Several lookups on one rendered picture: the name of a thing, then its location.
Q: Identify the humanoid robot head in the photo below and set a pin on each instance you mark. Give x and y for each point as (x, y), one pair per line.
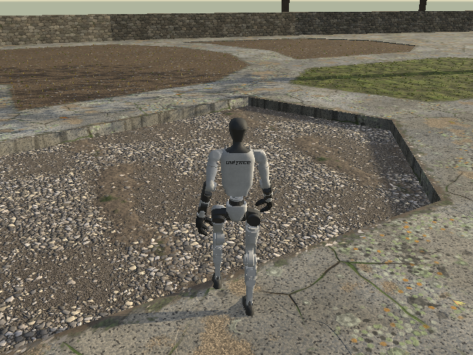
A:
(237, 129)

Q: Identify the right robot upper arm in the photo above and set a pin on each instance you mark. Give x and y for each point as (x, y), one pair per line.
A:
(261, 158)

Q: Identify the right robot hand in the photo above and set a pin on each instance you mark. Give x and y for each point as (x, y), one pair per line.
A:
(262, 201)

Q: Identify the left robot hand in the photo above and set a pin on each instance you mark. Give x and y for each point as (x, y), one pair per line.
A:
(201, 226)

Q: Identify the left robot upper arm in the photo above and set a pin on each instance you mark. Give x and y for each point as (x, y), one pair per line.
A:
(211, 169)

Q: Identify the robot left forearm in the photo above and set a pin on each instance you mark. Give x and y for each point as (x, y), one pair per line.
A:
(204, 202)

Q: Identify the robot right forearm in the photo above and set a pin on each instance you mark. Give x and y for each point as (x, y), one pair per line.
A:
(268, 194)

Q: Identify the right robot shin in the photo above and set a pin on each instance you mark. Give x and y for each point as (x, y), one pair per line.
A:
(250, 280)

